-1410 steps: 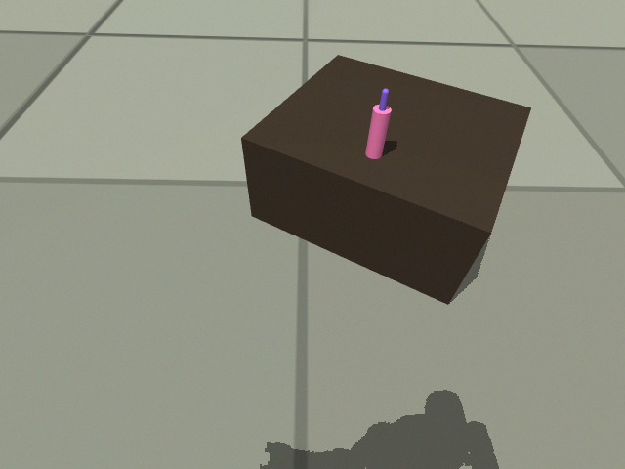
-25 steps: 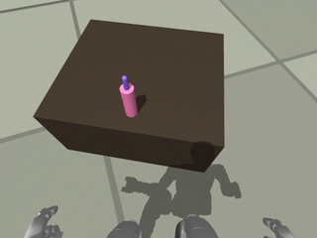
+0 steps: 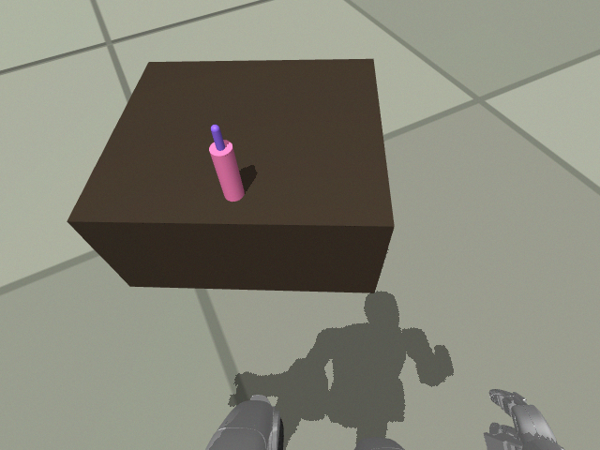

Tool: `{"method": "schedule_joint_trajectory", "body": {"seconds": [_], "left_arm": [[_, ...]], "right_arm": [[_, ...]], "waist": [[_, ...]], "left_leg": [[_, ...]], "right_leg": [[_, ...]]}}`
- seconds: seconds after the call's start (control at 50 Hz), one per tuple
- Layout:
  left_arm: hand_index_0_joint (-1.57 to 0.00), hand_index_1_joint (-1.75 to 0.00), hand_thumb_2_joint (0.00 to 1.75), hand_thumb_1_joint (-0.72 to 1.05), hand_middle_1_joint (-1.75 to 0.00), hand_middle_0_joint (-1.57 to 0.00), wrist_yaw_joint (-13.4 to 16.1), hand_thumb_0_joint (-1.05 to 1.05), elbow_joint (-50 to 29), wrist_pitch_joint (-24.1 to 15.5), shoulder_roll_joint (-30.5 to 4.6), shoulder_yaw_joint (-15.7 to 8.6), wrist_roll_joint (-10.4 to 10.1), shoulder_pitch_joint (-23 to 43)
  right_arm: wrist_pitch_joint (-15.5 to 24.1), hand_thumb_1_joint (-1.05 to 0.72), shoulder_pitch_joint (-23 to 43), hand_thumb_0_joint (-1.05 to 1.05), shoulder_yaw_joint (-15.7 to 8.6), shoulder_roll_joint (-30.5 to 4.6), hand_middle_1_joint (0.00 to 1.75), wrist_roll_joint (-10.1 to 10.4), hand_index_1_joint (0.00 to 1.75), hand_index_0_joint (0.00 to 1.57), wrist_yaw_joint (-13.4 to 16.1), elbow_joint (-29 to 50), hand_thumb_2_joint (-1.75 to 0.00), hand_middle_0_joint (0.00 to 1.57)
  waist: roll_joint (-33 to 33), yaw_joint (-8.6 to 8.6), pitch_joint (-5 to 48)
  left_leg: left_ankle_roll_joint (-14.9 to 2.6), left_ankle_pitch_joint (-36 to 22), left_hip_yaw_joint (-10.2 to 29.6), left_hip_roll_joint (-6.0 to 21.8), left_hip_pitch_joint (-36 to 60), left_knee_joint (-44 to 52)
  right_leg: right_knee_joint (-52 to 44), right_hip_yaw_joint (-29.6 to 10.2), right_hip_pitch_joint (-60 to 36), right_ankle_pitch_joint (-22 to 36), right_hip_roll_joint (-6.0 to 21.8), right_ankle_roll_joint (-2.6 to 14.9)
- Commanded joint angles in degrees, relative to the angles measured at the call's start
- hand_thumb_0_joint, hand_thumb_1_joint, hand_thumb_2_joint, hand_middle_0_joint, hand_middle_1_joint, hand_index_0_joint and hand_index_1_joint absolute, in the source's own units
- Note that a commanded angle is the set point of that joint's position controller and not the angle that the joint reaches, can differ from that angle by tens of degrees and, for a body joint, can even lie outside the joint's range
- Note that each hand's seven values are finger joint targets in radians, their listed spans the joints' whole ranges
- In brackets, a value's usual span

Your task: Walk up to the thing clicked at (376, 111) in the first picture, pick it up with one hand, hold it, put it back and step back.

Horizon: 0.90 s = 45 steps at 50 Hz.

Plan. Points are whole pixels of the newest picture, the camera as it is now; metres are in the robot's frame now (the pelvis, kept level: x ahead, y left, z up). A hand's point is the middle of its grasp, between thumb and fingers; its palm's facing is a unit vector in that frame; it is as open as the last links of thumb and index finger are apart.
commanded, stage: step back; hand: left
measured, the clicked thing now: (225, 163) +0.77 +0.23 -0.21
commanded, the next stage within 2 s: stand in 1.98 s
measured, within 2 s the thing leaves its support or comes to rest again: neither
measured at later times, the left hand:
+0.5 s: hand out of the picture -0.05 +0.30 -0.14, palm faces +0.07 -0.93 -0.35, open 7.3 cm
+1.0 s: hand out of the picture -0.25 +0.30 -0.12, palm faces +0.05 -0.90 -0.44, open 7.4 cm
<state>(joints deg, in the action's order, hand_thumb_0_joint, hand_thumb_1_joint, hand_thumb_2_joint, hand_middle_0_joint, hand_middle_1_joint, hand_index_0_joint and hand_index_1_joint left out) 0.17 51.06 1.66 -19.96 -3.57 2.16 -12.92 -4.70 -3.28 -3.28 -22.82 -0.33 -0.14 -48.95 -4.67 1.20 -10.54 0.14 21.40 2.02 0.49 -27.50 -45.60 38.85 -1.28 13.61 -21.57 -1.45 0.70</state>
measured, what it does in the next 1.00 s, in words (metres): walks backwards: left foot, then right foot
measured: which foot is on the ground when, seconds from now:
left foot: up 0.00-0.30, down 0.32-0.76, up 0.78-1.00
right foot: down 0.00-0.34, up 0.36-0.68, down 0.70-1.00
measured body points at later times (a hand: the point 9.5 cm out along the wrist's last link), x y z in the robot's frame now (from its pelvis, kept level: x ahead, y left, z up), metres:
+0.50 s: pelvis -0.16 +0.03 +0.01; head -0.11 +0.06 +0.46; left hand -0.06 +0.35 -0.12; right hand -0.06 -0.28 -0.09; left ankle -0.14 +0.14 -0.72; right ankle -0.17 -0.13 -0.62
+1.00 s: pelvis -0.32 +0.02 +0.01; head -0.29 +0.00 +0.46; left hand -0.26 +0.35 -0.09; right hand -0.22 -0.29 -0.12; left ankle -0.36 +0.15 -0.69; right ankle -0.27 -0.10 -0.72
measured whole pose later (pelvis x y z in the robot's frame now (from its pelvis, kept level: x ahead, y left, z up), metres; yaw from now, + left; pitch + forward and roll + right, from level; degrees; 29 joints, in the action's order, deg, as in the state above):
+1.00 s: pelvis -0.32 +0.02 +0.01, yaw +3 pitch -1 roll +0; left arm 0.0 49.5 2.0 -21.6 -4.4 3.6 -11.2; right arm -2.1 -12.3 -2.6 -23.0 -1.0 0.2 -53.0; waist -1.9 1.8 -5.3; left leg 1.5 28.1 3.8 -1.9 -17.3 -47.2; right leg 35.3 2.1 18.7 -15.5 2.1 0.9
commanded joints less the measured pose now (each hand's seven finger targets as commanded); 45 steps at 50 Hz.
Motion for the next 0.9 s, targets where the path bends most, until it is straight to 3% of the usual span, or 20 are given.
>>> {"method": "schedule_joint_trajectory", "body": {"seconds": [0.0, 0.04, 0.1, 0.2, 0.28, 0.3, 0.32, 0.34, 0.36, 0.4, 0.42, 0.56, 0.62, 0.68, 0.7, 0.72, 0.74, 0.76, 0.82, 0.88], "left_arm": [[-0.2, -0.3, 0.9, 0.9, -0.3, -0.2, 1.48, 0.0, -8.73, -1.92, -18.66, -5.33, 0.08, 8.48], [-0.2, -0.3, 0.9, 0.9, -0.3, -0.2, 1.66, 0.0, -8.74, -1.67, -15.54, -5.2, 0.08, 10.9], [-0.2, -0.3, 0.9, 0.9, -0.3, -0.2, 1.87, 0.0, -8.84, -1.54, -14.72, -4.78, 0.33, 4.43], [-0.2, -0.3, 0.9, 0.9, -0.3, -0.2, 2.91, 0.0, -9.0, -0.61, -15.59, -5.21, 0.13, 2.7], [-0.2, -0.3, 0.9, 0.9, -0.3, -0.2, 2.15, 0.0, -9.89, 0.88, -15.86, -4.02, -1.33, 7.46], [-0.2, -0.3, 0.9, 0.9, -0.3, -0.2, 1.91, 0.0, -10.37, 1.24, -13.35, -3.12, -1.59, 6.41], [-0.2, -0.3, 0.9, 0.9, -0.3, -0.2, 2.11, 0.0, -10.86, 1.13, -11.2, -2.65, -2.18, 6.47], [-0.2, -0.3, 0.9, 0.9, -0.3, -0.2, 3.0, 0.0, -10.81, 1.12, -14.36, -4.2, -1.38, 11.64], [-0.2, -0.3, 0.9, 0.9, -0.3, -0.2, 2.93, 0.0, -9.84, 1.23, -15.8, -4.41, -1.09, 11.68], [-0.2, -0.3, 0.9, 0.9, -0.3, -0.2, 2.31, 0.0, -6.95, 1.44, -13.99, -4.27, -2.36, 6.51], [-0.2, -0.3, 0.9, 0.9, -0.3, -0.2, 2.14, 0.0, -5.99, 1.36, -13.89, -4.09, -2.49, 3.21], [-0.2, -0.3, 0.9, 0.9, -0.3, -0.2, 1.72, 0.0, -6.79, -0.37, -11.63, -2.65, -1.12, 4.4], [-0.2, -0.3, 0.9, 0.9, -0.3, -0.2, 1.26, 0.0, -4.91, -0.7, -12.0, -2.71, -0.96, 1.77], [-0.2, -0.3, 0.9, 0.9, -0.3, -0.2, 0.88, 0.0, -1.06, -0.61, -12.73, -3.17, -0.34, -5.31], [-0.2, -0.3, 0.9, 0.9, -0.3, -0.2, 0.73, 0.0, -1.25, -0.63, -15.8, -4.12, 0.24, -4.78], [-0.2, -0.3, 0.9, 0.9, -0.3, -0.2, 0.5, 0.0, -2.4, -0.47, -19.43, -5.11, 0.51, -3.8], [-0.2, -0.3, 0.9, 0.9, -0.3, -0.2, 0.44, 0.0, -4.07, -0.17, -24.58, -6.0, 0.84, 1.36], [-0.2, -0.3, 0.9, 0.9, -0.3, -0.2, 0.78, 0.0, -5.95, -0.43, -23.29, -5.63, 0.65, 5.77], [-0.2, -0.3, 0.9, 0.9, -0.3, -0.2, 1.12, 0.0, -6.88, -1.08, -15.38, -4.08, 0.42, 9.39], [-0.2, -0.3, 0.9, 0.9, -0.3, -0.2, 0.82, 0.0, -6.37, -1.59, -15.56, -4.42, 1.06, 4.39]], "right_arm": [[1.06, -0.9, -1.86, 0.0, -3.95, -13.07, 0.3, 0.28, 0.3, 0.2, 0.87, 2.61, -0.9, 0.2], [1.74, -0.9, -6.31, 0.0, -2.99, -9.78, 0.3, 0.62, 0.3, 0.2, 1.27, 1.63, -0.9, 0.2], [2.17, -0.9, -6.05, 0.0, -2.44, -10.25, 0.3, 0.03, 0.3, 0.2, 1.79, 1.84, -0.9, 0.2], [3.03, -0.9, -6.67, 0.0, -1.95, -9.21, 0.3, -0.72, 0.3, 0.2, 1.84, 2.84, -0.9, 0.2], [3.16, -0.9, -14.22, 0.0, -3.06, -9.99, 0.3, -1.35, 0.3, 0.2, 1.42, -1.06, -0.9, 0.2], [3.2, -0.9, -13.59, 0.0, -3.93, -12.99, 0.3, -2.18, 0.3, 0.2, 1.4, -0.92, -0.9, 0.2], [2.97, -0.9, -10.81, 0.0, -4.84, -18.8, 0.3, -2.77, 0.3, 0.2, 1.01, 0.25, -0.9, 0.2], [2.89, -0.9, -7.61, 0.0, -5.21, -22.95, 0.3, -2.36, 0.3, 0.2, 0.59, 1.71, -0.9, 0.2], [3.43, -0.9, -3.79, 0.0, -4.99, -20.74, 0.3, -2.26, 0.3, 0.2, 0.95, 2.14, -0.9, 0.2], [3.55, -0.9, 1.31, 0.0, -2.78, -13.99, 0.3, -2.96, 0.3, 0.2, 1.31, 3.39, -0.9, 0.2], [3.6, -0.9, 1.89, 0.0, -2.54, -12.78, 0.3, -2.62, 0.3, 0.2, 1.52, 3.77, -0.9, 0.2], [2.79, -0.9, -5.87, 0.0, -3.29, -12.37, 0.3, -1.48, 0.3, 0.2, 1.38, 3.32, -0.9, 0.2], [1.86, -0.9, -3.9, 0.0, -3.44, -14.02, 0.3, -1.52, 0.3, 0.2, 1.08, 4.38, -0.9, 0.2], [1.31, -0.9, 0.22, 0.0, -3.3, -14.04, 0.3, -0.56, 0.3, 0.2, 0.93, 4.84, -0.9, 0.2], [1.51, -0.9, 0.14, 0.0, -2.73, -12.42, 0.3, -0.28, 0.3, 0.2, 0.93, 5.32, -0.9, 0.2], [2.03, -0.9, 2.1, 0.0, -2.11, -9.93, 0.3, 0.21, 0.3, 0.2, 1.01, 6.85, -0.9, 0.2], [1.84, -0.9, 2.31, 0.0, -2.79, -10.32, 0.3, -0.06, 0.3, 0.2, 1.94, 6.4, -0.9, 0.2], [1.69, -0.9, 0.51, 0.0, -3.58, -11.82, 0.3, -0.17, 0.3, 0.2, 2.15, 5.36, -0.9, 0.2], [2.15, -0.9, -4.35, 0.0, -2.48, -10.09, 0.3, 0.13, 0.3, 0.2, 1.55, 2.06, -0.9, 0.2], [3.47, -0.9, -5.26, 0.0, -2.05, -10.03, 0.3, -0.59, 0.3, 0.2, 1.38, 1.81, -0.9, 0.2]], "waist": [[11.89, -1.71, 3.92], [13.04, -3.91, 8.27], [12.58, 0.47, 9.77], [17.24, 1.96, 14.18], [14.08, -2.05, 15.69], [5.16, -1.57, 15.27], [-10.1, -1.43, 12.94], [-11.98, -4.95, 10.77], [-9.18, -3.31, 7.5], [-3.06, 0.96, 7.62], [-3.09, 2.4, 7.66], [-5.85, -3.02, 13.52], [-7.99, -2.87, 16.6], [-4.89, 1.19, 19.17], [1.05, 0.77, 17.86], [12.89, 2.06, 14.24], [22.52, 3.84, 9.91], [21.01, 1.69, 5.12], [10.91, -2.06, 7.59], [12.14, 0.97, 10.36]], "left_leg": [[0.57, 5.88, 10.67, -6.56, 2.35, -24.2], [0.4, 3.18, 8.77, -8.93, 0.4, -24.06], [1.96, 4.85, 6.69, -8.13, -2.19, -20.87], [1.34, 9.94, 3.56, -1.29, 0.74, 0.08], [-0.87, -9.19, -2.23, -1.76, 15.56, 24.23], [-2.66, -12.67, 8.52, 4.72, 18.4, 25.19], [-8.79, -20.9, 25.62, 17.11, 19.85, 27.63], [-17.37, -18.42, 32.1, 23.09, 6.05, 30.1], [-18.02, -16.74, 31.04, 23.7, 1.8, 30.5], [-12.36, -25.6, 12.82, 13.31, 7.66, 25.06], [-10.73, -27.14, 9.25, 11.7, 9.97, 23.33], [-14.9, -33.96, 8.74, 13.98, 28.03, 17.88], [-13.11, -28.13, 9.17, 13.84, 24.51, 16.87], [-8.62, -18.84, 7.68, 12.26, 16.78, 14.59], [-5.71, -12.01, 6.6, 9.04, 9.46, 11.63], [-2.22, 1.74, 3.56, -0.07, 0.33, 4.43], [0.63, 13.54, 1.74, -4.52, 2.3, -10.72], [0.91, 13.4, 6.95, -2.3, 4.56, -18.23], [-0.28, 5.23, 6.66, -7.16, 2.9, -20.55], [1.36, 4.81, 3.27, -5.51, 0.36, -12.75]], "right_leg": [[-20.89, -19.12, 14.23, 8.17, 18.51, 12.21], [-16.8, -7.78, 6.03, 18.41, 12.06, 7.3], [-14.11, -8.89, -2.63, 21.49, 12.62, 8.36], [-9.06, -11.5, -13.46, 31.54, 17.98, 10.57], [-1.15, -7.45, -4.35, 26.69, 13.89, 6.4], [3.92, -5.6, 3.94, 15.89, 9.56, 3.58], [15.53, -0.01, 16.48, -7.24, -1.91, 0.65], [26.19, -6.44, 11.46, -17.9, -3.25, -0.48], [31.8, -10.35, 9.82, -15.22, -1.99, -0.07], [37.35, -11.3, 12.83, -7.7, -4.32, 0.35], [37.13, -9.9, 14.79, -5.56, -4.63, 0.24], [11.57, -3.46, 13.18, -8.52, -0.35, -3.78], [-0.97, 0.67, 5.27, -4.82, 0.54, -2.63], [-14.43, 1.54, -5.07, 6.76, 0.92, 1.08], [-14.54, -6.54, -6.57, 4.52, 4.95, 3.34], [-18.13, -20.02, -3.48, 2.13, 13.99, 8.54], [-23.67, -30.32, 10.31, 0.89, 24.69, 16.6], [-25.9, -31.5, 18.6, 0.32, 26.85, 17.34], [-17.26, -10.04, 8.25, 13.87, 13.94, 9.8], [-16.86, -9.62, -0.64, -0.45, 11.45, 8.48]]}}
